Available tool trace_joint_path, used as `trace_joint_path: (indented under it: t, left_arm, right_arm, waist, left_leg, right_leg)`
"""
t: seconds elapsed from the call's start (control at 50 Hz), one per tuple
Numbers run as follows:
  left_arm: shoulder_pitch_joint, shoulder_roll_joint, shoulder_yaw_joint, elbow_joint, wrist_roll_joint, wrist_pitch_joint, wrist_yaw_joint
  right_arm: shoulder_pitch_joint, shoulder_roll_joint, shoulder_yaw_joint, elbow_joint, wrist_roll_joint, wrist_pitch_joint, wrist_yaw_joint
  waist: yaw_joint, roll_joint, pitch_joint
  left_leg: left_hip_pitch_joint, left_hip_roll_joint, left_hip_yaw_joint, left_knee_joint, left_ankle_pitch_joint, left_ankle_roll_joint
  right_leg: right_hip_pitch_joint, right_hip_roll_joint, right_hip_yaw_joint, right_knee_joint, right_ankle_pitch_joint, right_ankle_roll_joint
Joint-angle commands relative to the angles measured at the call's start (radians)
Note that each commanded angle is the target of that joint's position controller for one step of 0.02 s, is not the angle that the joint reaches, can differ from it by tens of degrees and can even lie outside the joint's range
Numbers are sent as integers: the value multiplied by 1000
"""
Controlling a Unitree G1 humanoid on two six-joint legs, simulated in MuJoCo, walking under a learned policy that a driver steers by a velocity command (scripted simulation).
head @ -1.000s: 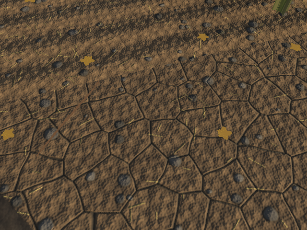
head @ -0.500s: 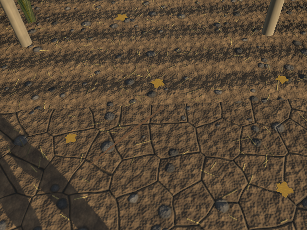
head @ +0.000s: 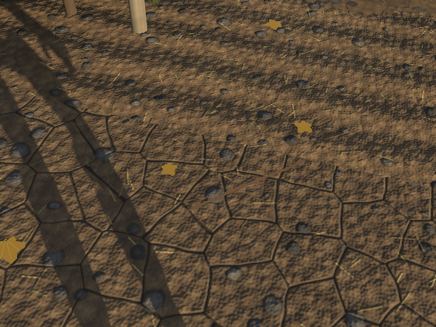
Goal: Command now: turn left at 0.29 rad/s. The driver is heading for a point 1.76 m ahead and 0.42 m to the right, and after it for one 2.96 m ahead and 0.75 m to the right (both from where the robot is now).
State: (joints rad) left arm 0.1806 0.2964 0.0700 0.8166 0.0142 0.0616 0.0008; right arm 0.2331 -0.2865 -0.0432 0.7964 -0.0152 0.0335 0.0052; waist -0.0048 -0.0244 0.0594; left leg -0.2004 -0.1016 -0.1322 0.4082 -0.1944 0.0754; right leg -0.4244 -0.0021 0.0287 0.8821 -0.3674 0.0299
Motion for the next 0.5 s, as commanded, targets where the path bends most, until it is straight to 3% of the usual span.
trace_joint_path:
  t: [0.02, 0.08, 0.12, 0.14, 0.16, 0.18, 0.2, 0.22, 0.26, 0.3, 0.32, 0.36, 0.5]
  left_arm:
    - [-42, 64, 7, -65, -8, -15, 6]
    - [-19, 62, 3, -50, -18, -18, 14]
    - [43, 40, -4, -18, -14, -27, 21]
    - [57, 53, -4, -9, -1, -40, 29]
    - [61, 109, -1, -13, 22, -54, 37]
    - [-7, 155, 2, -21, 14, -54, 27]
    - [-49, 105, -8, -21, 4, -57, 19]
    - [-79, 72, -20, -18, 0, -61, 13]
    - [-78, 78, -22, 4, 5, -58, 12]
    - [-43, 86, -20, 23, 3, -61, 10]
    - [-28, 80, -19, 35, -4, -61, 8]
    - [-32, 77, -20, 59, -6, -59, 11]
    - [-19, 60, -23, 131, -1, -61, 9]
  right_arm:
    - [56, -151, -31, -19, -9, -7, -5]
    - [17, -147, -24, -9, -12, -6, -6]
    - [-22, -134, -16, 0, 0, -3, -11]
    - [-11, -113, -10, 4, 3, -7, -13]
    - [28, -60, 4, 4, 4, -14, -11]
    - [44, -80, 0, 9, 16, -9, -13]
    - [37, -104, -5, 34, 4, -1, -14]
    - [24, -87, -1, 45, 4, 1, -9]
    - [-6, -73, 5, 61, -2, 0, 1]
    - [-3, -92, 8, 84, -9, -7, 1]
    - [4, -94, 6, 108, -2, -9, -1]
    - [8, -76, 11, 139, -1, -15, -7]
    - [-6, -70, 17, 218, 1, -25, -19]
  waist:
    - [-37, 148, -82]
    - [-18, 153, -84]
    - [31, 127, -80]
    - [30, 88, -85]
    - [3, -68, -112]
    - [-28, -149, -79]
    - [-22, -134, -72]
    - [-32, -126, -56]
    - [-30, -147, -37]
    - [-10, -106, -46]
    - [-2, -55, -34]
    - [-7, -22, -15]
    - [4, 28, -20]
  left_leg:
    - [117, 280, -233, -48, 408, 159]
    - [54, 268, -254, -35, 410, 139]
    - [-7, 232, -248, -6, 338, 90]
    - [-75, 204, -241, 11, 224, 41]
    - [-141, 126, -153, 124, 41, -8]
    - [-128, 20, -22, 124, -189, -24]
    - [-38, 54, 8, 170, -233, -32]
    - [8, 59, 10, 121, -158, -31]
    - [70, 74, 5, 14, 39, -35]
    - [94, 112, -26, -20, 117, -45]
    - [63, 115, -37, -22, 105, -47]
    - [33, 122, -40, -50, 92, -49]
    - [27, 141, -53, -83, 89, -42]
  right_leg:
    - [-5, 6, 2, -89, -37, -17]
    - [131, 27, -7, -222, -46, -40]
    - [286, 30, -14, -480, 108, -59]
    - [392, -31, 47, -579, 211, -67]
    - [467, -216, 235, -632, 287, -101]
    - [331, -331, 330, -611, 483, -200]
    - [260, -318, 296, -595, 479, -232]
    - [224, -257, 239, -589, 432, -202]
    - [205, -163, 164, -576, 323, -125]
    - [214, -131, 153, -572, 274, -98]
    - [234, -112, 140, -585, 227, -91]
    - [264, -106, 129, -571, 199, -86]
    - [286, -90, 113, -560, 201, -88]
